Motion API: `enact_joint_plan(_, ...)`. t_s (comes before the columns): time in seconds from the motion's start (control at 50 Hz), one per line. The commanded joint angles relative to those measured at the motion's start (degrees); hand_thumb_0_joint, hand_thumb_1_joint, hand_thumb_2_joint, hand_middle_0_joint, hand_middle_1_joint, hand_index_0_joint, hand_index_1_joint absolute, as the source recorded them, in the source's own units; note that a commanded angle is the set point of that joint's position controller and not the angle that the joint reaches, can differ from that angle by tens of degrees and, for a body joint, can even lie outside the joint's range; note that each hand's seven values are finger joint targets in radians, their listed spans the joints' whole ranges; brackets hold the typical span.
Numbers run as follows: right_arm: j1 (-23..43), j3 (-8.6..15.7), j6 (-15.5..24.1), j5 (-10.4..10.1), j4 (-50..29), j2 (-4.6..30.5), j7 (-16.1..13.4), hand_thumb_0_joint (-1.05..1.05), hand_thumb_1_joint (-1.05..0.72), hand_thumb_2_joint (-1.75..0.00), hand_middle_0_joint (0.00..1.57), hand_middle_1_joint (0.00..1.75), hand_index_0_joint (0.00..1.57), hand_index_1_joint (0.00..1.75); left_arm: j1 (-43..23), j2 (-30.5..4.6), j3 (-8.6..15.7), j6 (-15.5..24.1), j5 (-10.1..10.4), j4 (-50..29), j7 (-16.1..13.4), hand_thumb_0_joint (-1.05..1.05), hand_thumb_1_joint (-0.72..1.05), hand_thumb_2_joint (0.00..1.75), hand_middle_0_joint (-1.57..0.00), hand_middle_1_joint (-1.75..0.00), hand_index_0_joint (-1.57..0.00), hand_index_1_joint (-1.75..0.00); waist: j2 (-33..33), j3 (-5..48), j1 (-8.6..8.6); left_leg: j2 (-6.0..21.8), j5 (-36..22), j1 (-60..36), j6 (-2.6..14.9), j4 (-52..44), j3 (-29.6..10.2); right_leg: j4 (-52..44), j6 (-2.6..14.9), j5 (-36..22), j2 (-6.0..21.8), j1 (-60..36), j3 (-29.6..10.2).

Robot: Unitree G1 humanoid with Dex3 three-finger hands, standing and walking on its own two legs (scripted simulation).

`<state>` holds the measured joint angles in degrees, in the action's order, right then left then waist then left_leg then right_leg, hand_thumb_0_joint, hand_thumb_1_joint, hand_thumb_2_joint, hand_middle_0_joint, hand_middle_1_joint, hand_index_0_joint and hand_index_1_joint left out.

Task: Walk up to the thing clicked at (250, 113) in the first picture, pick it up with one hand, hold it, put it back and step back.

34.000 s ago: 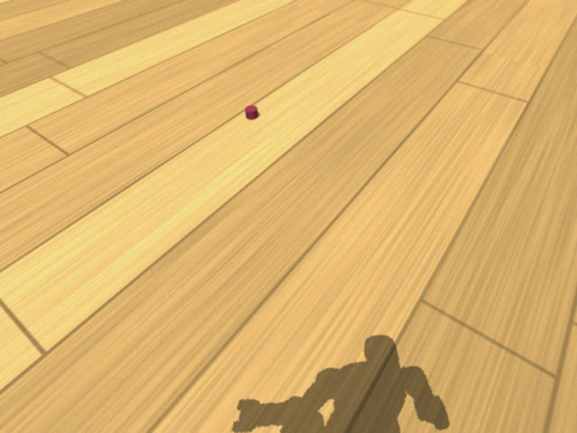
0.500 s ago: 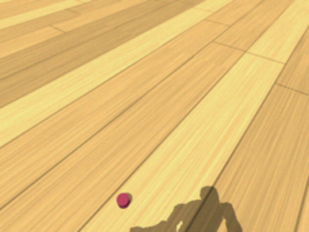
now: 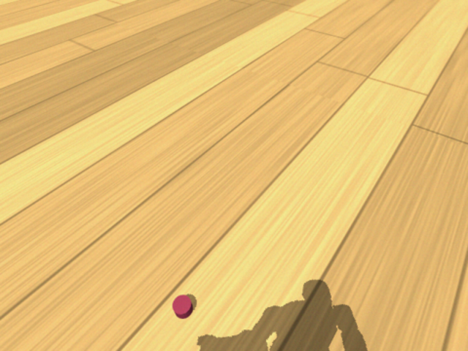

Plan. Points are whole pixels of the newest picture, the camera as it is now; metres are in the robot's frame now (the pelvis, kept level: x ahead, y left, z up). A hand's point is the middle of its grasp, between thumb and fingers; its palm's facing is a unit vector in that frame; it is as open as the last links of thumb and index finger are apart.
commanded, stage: stand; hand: left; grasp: from above
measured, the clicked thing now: (182, 306) +0.46 +0.23 -0.75
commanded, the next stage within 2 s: step back in 0.88 s
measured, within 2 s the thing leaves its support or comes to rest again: neither
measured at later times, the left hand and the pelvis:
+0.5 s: hand out of the picture +0.07 +0.25 -0.16, palm faces +0.00 -0.94 -0.34, open 7.4 cm; pelvis +0.00 +0.00 +0.00, yaw +0 degrees
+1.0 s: hand out of the picture +0.09 +0.25 -0.16, palm faces +0.02 -0.93 -0.36, open 7.4 cm; pelvis -0.01 +0.00 -0.01, yaw +0 degrees
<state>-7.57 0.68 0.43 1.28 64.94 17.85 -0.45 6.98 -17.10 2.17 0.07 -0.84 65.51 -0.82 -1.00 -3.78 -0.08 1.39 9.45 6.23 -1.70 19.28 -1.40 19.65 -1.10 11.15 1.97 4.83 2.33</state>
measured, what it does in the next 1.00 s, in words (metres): stands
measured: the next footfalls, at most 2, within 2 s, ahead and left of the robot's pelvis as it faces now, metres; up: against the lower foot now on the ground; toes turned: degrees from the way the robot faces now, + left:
right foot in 1.64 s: -0.11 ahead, -0.07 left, +0.00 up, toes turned -3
left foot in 2.00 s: -0.20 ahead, +0.17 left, +0.00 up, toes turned -2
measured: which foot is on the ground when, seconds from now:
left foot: down 0.00-1.00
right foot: down 0.00-1.00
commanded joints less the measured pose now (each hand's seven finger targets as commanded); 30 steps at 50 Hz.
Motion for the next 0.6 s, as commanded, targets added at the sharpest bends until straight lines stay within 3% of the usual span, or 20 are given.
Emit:
enact_joint_plan(0.0, 2.15, 2.29, 1.09, -0.29, -3.00, 11.44, -0.93, 0.00, -0.90, -0.90, 0.20, 0.30, 0.20, 0.30, -1.54, -12.03, 1.83, 1.28, -0.18, -3.45, -0.56, 0.00, 0.90, 0.90, -0.20, -0.30, -0.20, -0.30, 0.85, 3.76, 0.39, 5.54, -8.19, -0.81, 2.27, -2.25, -3.78, -3.78, 1.39, -6.66, 5.27, 0.27, -4.65)
enact_joint_plan(0.08, 2.36, 2.13, 0.79, -0.33, -2.90, 10.93, -0.70, 0.00, -0.90, -0.90, 0.20, 0.30, 0.20, 0.30, -2.14, -12.55, 1.76, 1.30, -0.33, -3.52, -0.51, 0.00, 0.90, 0.90, -0.20, -0.30, -0.20, -0.30, 1.62, 2.14, 0.06, 5.25, -3.90, 0.82, 2.20, -3.01, -3.79, -4.76, 1.39, -2.02, 5.00, 1.59, -4.77)
enact_joint_plan(0.12, 2.25, 2.20, 0.86, -0.31, -2.76, 11.30, -0.67, 0.00, -0.90, -0.90, 0.20, 0.30, 0.20, 0.30, -1.95, -12.42, 1.66, 1.45, -0.23, -3.50, -0.47, 0.00, 0.90, 0.90, -0.20, -0.30, -0.20, -0.30, 0.98, 3.84, -0.02, 5.48, -5.64, -0.37, 2.47, -2.49, -3.64, -4.39, 1.59, -5.18, 5.47, 0.50, -5.12)
enact_joint_plan(0.18, 2.52, 2.13, 0.93, -0.38, -2.79, 11.81, -0.61, 0.00, -0.90, -0.90, 0.20, 0.30, 0.20, 0.30, -1.87, -12.57, 1.60, 1.45, -0.13, -3.60, -0.35, 0.00, 0.90, 0.90, -0.20, -0.30, -0.20, -0.30, 0.03, 2.90, 0.25, 5.53, -4.64, 0.31, 2.33, -2.97, -3.86, -4.47, 1.60, -3.88, 5.21, 0.90, -5.08)
enact_joint_plan(0.2, 2.68, 2.18, 1.01, -0.36, -2.91, 11.89, -0.57, 0.00, -0.90, -0.90, 0.20, 0.30, 0.20, 0.30, -1.96, -12.72, 1.56, 1.58, -0.14, -3.74, -0.33, 0.00, 0.90, 0.90, -0.20, -0.30, -0.20, -0.30, 0.13, 4.04, 0.15, 5.64, -6.47, -0.54, 2.45, -2.64, -3.70, -4.08, 1.70, -5.93, 5.49, 0.46, -5.20)
enact_joint_plan(0.34, 2.66, 2.00, 1.03, -0.36, -2.81, 12.09, -0.42, 0.00, -0.90, -0.90, 0.20, 0.30, 0.20, 0.30, -2.29, -13.14, 1.45, 1.34, -0.09, -3.79, -0.03, 0.00, 0.90, 0.90, -0.20, -0.30, -0.20, -0.30, 0.19, 2.51, 0.09, 5.60, -3.12, 0.99, 2.09, -3.86, -4.03, -4.34, 1.91, -1.29, 5.07, 1.71, -4.94)
enact_joint_plan(0.58, 2.35, 1.82, 1.10, -0.43, -2.67, 12.55, -0.27, 0.00, -0.90, -0.90, 0.20, 0.30, 0.20, 0.30, -2.10, -13.97, 1.21, 1.63, 0.07, -4.12, 0.05, 0.00, 0.90, 0.90, -0.20, -0.30, -0.20, -0.30, 1.13, 4.61, -0.06, 5.86, -6.40, -0.59, 2.21, -3.06, -3.65, -3.74, 1.94, -6.06, 5.47, 0.76, -5.36)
